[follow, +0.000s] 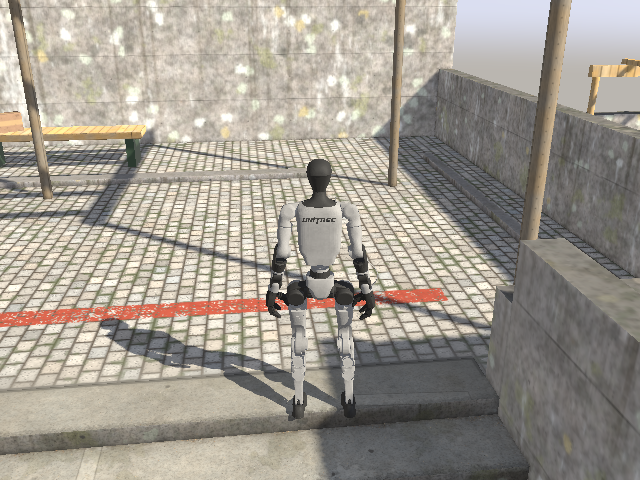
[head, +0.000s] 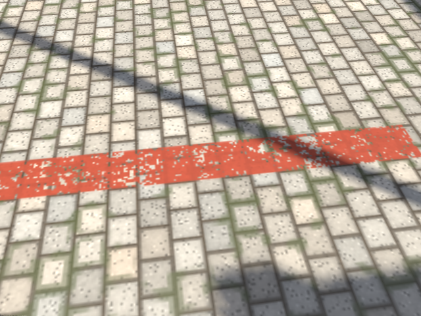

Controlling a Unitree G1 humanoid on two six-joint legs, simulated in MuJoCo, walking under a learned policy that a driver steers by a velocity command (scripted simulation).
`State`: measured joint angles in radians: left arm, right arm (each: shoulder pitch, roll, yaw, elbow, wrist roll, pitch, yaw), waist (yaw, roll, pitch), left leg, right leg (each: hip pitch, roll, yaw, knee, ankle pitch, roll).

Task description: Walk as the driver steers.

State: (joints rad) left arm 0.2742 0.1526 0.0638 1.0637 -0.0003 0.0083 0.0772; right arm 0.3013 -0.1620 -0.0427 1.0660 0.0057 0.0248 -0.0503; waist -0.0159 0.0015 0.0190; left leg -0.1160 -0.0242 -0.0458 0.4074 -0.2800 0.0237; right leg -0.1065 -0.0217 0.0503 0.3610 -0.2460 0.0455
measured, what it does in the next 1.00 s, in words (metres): walks ahead: left foot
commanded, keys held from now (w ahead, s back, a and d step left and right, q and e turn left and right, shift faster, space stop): no key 0.22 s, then w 0.78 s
